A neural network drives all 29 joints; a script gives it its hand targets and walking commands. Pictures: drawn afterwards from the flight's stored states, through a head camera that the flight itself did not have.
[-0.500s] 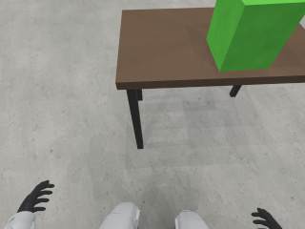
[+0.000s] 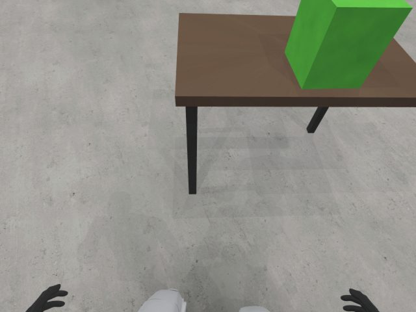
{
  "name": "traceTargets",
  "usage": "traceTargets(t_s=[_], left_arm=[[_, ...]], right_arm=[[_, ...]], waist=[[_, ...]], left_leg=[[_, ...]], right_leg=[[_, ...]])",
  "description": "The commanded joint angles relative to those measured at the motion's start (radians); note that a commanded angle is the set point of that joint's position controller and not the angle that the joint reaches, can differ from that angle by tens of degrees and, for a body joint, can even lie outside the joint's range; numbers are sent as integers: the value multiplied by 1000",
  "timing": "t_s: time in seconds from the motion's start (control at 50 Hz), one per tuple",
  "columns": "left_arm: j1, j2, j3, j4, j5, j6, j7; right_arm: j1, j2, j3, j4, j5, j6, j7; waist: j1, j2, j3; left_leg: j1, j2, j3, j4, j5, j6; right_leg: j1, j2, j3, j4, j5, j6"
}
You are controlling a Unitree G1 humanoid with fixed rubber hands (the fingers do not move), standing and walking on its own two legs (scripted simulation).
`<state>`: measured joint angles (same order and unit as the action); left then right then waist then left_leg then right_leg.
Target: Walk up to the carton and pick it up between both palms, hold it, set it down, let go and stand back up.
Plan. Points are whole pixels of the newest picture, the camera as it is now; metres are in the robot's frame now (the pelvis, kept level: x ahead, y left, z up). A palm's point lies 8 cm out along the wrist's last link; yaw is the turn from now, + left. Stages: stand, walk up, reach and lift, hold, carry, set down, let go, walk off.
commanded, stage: walk up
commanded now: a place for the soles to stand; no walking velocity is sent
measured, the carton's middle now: (336, 34) +0.86 -0.37 +0.07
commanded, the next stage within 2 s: none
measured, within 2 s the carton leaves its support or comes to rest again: neither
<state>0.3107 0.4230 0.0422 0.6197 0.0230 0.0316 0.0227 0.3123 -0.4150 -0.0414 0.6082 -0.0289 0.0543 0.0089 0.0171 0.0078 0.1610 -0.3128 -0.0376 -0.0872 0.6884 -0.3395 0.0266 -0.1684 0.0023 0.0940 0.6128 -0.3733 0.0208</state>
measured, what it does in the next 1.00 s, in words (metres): stands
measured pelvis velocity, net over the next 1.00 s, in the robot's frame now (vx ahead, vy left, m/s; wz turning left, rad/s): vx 0.02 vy -0.01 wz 0.00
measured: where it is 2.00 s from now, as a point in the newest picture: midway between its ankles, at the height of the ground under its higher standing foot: outside the picture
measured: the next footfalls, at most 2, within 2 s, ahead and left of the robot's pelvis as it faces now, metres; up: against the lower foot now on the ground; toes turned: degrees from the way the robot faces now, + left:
right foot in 1.72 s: +0.21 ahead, -0.27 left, +0.01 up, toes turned -1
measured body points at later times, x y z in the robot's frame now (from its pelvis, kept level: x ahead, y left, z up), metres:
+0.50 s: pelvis +0.04 -0.01 +0.00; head +0.07 -0.01 +0.45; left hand +0.16 +0.31 -0.08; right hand +0.15 -0.32 -0.09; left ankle +0.06 +0.11 -0.72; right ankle -0.01 -0.16 -0.72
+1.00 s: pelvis +0.02 -0.01 +0.00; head +0.03 -0.01 +0.45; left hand +0.15 +0.31 -0.07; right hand +0.14 -0.32 -0.09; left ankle +0.06 +0.11 -0.72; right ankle -0.01 -0.16 -0.72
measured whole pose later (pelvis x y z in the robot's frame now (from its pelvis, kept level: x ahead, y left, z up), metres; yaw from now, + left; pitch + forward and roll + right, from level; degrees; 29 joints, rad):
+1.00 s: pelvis +0.02 -0.01 +0.00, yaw +0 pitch -4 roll +0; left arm 0.25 0.42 0.04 0.62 0.02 0.00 0.01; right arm 0.30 -0.42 -0.04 0.62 -0.03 0.02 0.01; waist 0.02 0.02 0.08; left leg -0.29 -0.03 -0.09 0.65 -0.30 0.00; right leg -0.17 0.00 0.09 0.63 -0.40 0.02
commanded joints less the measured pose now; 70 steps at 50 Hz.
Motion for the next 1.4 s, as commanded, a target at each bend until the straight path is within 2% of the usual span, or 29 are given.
traceTargets(t_s=[0.0, 0.02, 0.06, 0.1, 0.16, 0.22, 0.28, 0.3, 0.32, 0.36, 0.38, 0.42, 0.46, 0.5, 0.58, 0.6, 0.62, 0.7, 0.76, 0.86, 0.88, 0.94, 1.02, 1.06, 1.12, 1.16, 1.32, 1.34, 1.38], left_arm=[[-154, 226, 77, -64, -12, -61, -11], [-137, 182, 62, -67, -25, -61, -13], [-59, 181, 70, -42, -32, -48, -15], [2, 166, 64, -29, -29, -53, -19], [-38, 228, 71, -37, -21, -70, -12], [-120, 214, 56, -42, -18, -69, -13], [-61, 190, 52, -30, -38, -65, -7], [-65, 188, 60, -31, -30, -64, -6], [-29, 194, 48, -15, -40, -67, -5], [-71, 215, 57, -9, -24, -71, -7], [-46, 216, 52, -13, -33, -72, -2], [-47, 238, 58, -11, -26, -67, -2], [-79, 228, 58, -37, -25, -59, -5], [-78, 185, 43, -31, -29, -54, -2], [-84, 205, 52, -31, -28, -60, 4], [-84, 205, 47, -25, -26, -58, -1], [-89, 208, 58, -23, -30, -56, -2], [-84, 192, 55, -25, -33, -52, -4], [-102, 202, 52, -34, -29, -50, -6], [-118, 225, 57, -28, -28, -62, -9], [-109, 198, 54, -22, -30, -58, -8], [-80, 182, 55, -11, -33, -56, -6], [-100, 196, 55, -11, -30, -64, -12], [-133, 210, 54, -34, -30, -68, -11], [-92, 205, 53, -24, -37, -62, -12], [-83, 193, 50, -16, -40, -62, -6], [-86, 209, 59, -29, -29, -60, -8], [-95, 236, 89, -90, 18, -31, -45], [-120, 174, 99, -132, 20, -7, -69]], right_arm=[[2, -181, -73, -51, 31, -42, 5], [-12, -208, -80, -60, 17, -56, 3], [-20, -220, -73, -57, 10, -57, 0], [-109, -199, -62, -74, 9, -56, 2], [-112, -178, -64, -70, 32, -55, 6], [-74, -175, -61, -50, 21, -62, 2], [-55, -215, -59, -34, 23, -69, -3], [-63, -187, -51, -60, 15, -70, -4], [-86, -214, -65, -60, 15, -69, -9], [-84, -194, -53, -56, 31, -62, -8], [-107, -207, -58, -53, 18, -60, -11], [-88, -195, -58, -50, 14, -61, -18], [-82, -178, -54, -44, 22, -61, -16], [-91, -219, -62, -44, 15, -57, -17], [-85, -183, -55, -44, 14, -58, -17], [-91, -194, -56, -46, 19, -58, -14], [-101, -198, -59, -47, 18, -58, -17], [-119, -182, -62, -46, 16, -48, -10], [-121, -179, -56, -51, 21, -50, -8], [-94, -191, -60, -29, 27, -58, -5], [-86, -192, -60, -20, 17, -59, -10], [-126, -188, -57, -32, 13, -61, -5], [-110, -182, -55, -36, 18, -60, 1], [-103, -177, -55, -37, 22, -65, -3], [-103, -199, -64, -24, 21, -65, -6], [-108, -178, -52, -30, 25, -64, -6], [-109, -168, -54, -38, 25, -57, -1], [87, -259, -94, -12, 6, -82, -30], [185, -350, -128, 7, -26, -84, -56]], waist=[[-73, -54, -108], [-77, 64, -122], [-44, 91, -164], [16, 63, -114], [-6, 21, -142], [-58, 8, -145], [-27, 116, -279], [-12, 49, -253], [-1, 68, -289], [-15, -38, -237], [0, 18, -245], [-13, 9, -257], [-29, -36, -297], [-9, 47, -291], [-18, 29, -291], [-22, -9, -319], [-18, 56, -277], [1, 57, -228], [-21, -6, -183], [-34, -1, -219], [-29, 60, -198], [2, 51, -160], [-20, 26, -167], [-36, -35, -207], [-25, 78, -253], [-13, 37, -256], [-15, -2, -229], [-56, -88, -244], [-109, 123, -143]], left_leg=[[195, 59, -38, -147, -14, 12], [251, 105, -148, -226, 25, 47], [161, 232, -367, -354, -297, 122], [1, 193, -292, -317, -299, 86], [-23, 85, -131, -179, -87, 5], [125, 93, -100, -193, 72, 19], [202, 189, -242, -228, 237, 98], [203, 196, -250, -175, 338, 113], [199, 185, -194, -136, 390, 104], [132, 115, -84, -77, 434, 37], [107, 102, -54, -47, 413, 28], [93, 97, -49, -55, 359, 27], [177, 123, -80, -94, 389, 50], [207, 149, -111, -105, 421, 77], [195, 145, -99, -79, 498, 78], [182, 137, -108, -83, 466, 80], [201, 136, -68, -96, 468, 63], [105, 139, -118, -142, 289, 69], [94, 127, -123, -165, 178, 68], [148, 107, -100, -161, 225, 42], [134, 128, -121, -190, 232, 53], [51, 145, -180, -221, 142, 72], [37, 92, -122, -201, 39, 36], [146, 96, -104, -157, 220, 42], [173, 126, -105, -170, 321, 54], [139, 144, -134, -174, 320, 79], [108, 100, -107, -150, 191, 48], [184, 141, -232, -163, -121, 121], [348, 327, -552, -362, -417, 248]], right_leg=[[-223, -158, 181, -196, -256, -144], [-262, -83, 104, -132, -98, -91], [-176, 7, -30, 23, -101, -44], [-37, -28, 25, -109, -91, -63], [-15, -114, 178, -192, -184, -113], [-126, -132, 135, -147, 41, -104], [-59, -26, -15, -1, 115, -45], [-55, -35, 8, -22, 117, -42], [-25, -54, 33, -44, 171, -44], [7, -97, 88, -89, 285, -81], [28, -134, 115, -83, 411, -94], [64, -161, 112, -57, 562, -110], [19, -118, 68, -38, 407, -90], [-26, -85, 55, -28, 266, -72], [-9, -79, 29, -23, 316, -67], [12, -91, 27, -33, 318, -68], [-21, -80, 20, -10, 290, -67], [-12, -75, 45, -63, 118, -72], [-69, -84, 59, -107, 68, -76], [-67, -83, 50, -95, 102, -77], [-60, -71, 45, -86, 91, -74], [-7, -49, 41, -100, 49, -64], [-28, -92, 102, -144, 37, -90], [-51, -93, 72, -149, 130, -76], [-28, -72, 41, -70, 175, -57], [4, -53, 19, -61, 165, -53], [-34, -86, 79, -133, 86, -78], [-125, -57, 85, 18, -107, -131], [-484, 24, -44, 330, -266, -62]])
